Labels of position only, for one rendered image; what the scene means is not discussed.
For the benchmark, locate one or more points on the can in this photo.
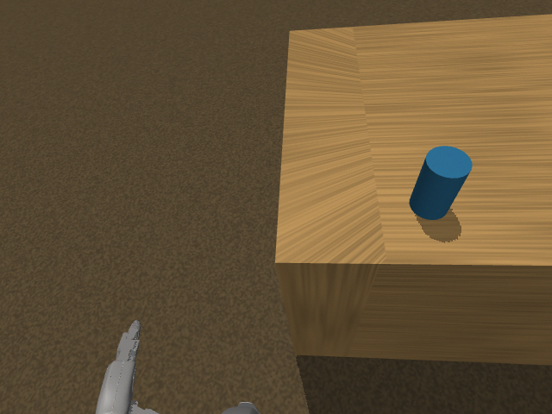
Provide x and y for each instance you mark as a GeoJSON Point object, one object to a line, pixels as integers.
{"type": "Point", "coordinates": [443, 173]}

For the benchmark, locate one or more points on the left robot hand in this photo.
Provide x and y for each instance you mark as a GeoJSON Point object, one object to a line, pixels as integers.
{"type": "Point", "coordinates": [117, 389]}

